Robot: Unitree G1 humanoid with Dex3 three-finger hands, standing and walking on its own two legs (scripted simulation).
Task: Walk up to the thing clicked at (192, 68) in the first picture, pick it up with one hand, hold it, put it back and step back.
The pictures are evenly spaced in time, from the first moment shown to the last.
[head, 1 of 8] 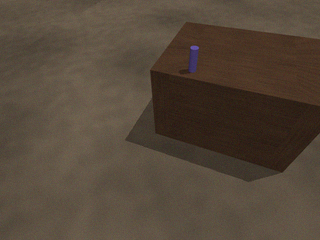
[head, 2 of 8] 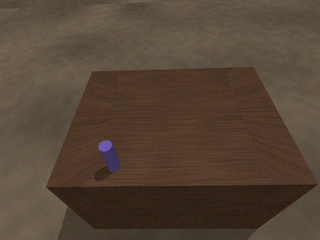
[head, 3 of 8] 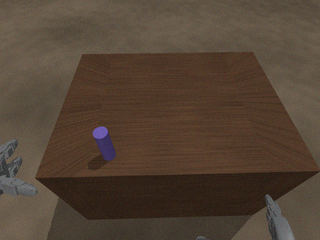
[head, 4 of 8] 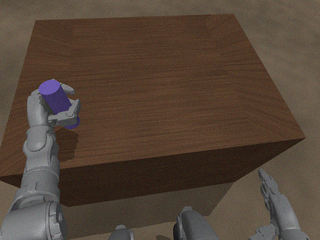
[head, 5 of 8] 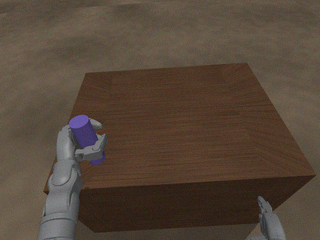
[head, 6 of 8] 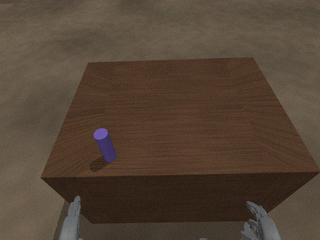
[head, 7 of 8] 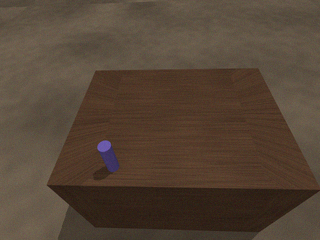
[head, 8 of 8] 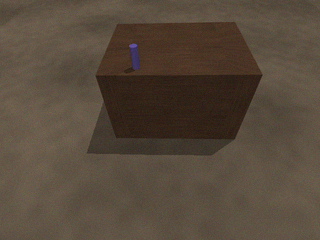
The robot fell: no
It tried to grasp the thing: yes
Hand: left
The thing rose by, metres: 0.23
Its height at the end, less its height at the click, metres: +0.00
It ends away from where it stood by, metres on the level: 0.00
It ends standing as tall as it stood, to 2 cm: yes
